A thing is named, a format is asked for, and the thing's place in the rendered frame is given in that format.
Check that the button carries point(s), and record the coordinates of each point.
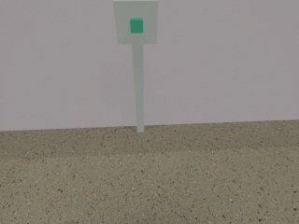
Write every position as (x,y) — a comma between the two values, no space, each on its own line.
(136,25)

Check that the panel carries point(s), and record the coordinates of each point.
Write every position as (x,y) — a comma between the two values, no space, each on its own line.
(124,10)

